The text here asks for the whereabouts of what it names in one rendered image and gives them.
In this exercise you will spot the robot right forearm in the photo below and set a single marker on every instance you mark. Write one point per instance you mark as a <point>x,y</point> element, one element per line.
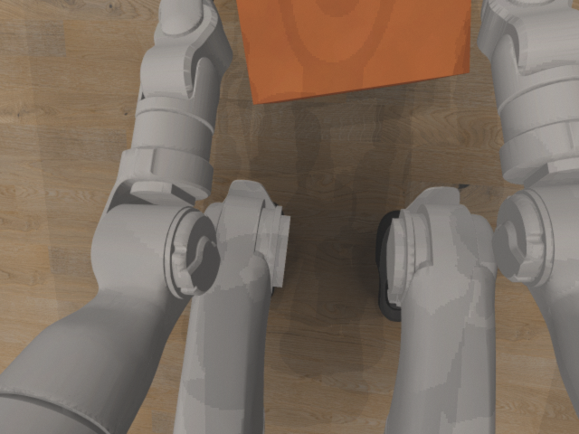
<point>533,49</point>

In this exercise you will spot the robot left forearm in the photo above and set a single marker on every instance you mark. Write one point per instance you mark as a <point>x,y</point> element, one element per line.
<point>180,80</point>

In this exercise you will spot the right robot foot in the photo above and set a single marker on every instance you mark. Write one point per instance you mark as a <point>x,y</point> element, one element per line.
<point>389,310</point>

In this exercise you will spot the robot left upper arm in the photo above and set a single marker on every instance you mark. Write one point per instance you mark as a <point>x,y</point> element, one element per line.
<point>89,372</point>

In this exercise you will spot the carton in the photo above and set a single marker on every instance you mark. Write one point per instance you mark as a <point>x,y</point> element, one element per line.
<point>302,49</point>

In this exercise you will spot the robot right upper arm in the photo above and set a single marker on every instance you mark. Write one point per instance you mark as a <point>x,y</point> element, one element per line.
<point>536,242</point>

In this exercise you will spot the left robot shin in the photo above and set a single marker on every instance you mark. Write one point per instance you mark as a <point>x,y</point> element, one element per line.
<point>245,188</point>

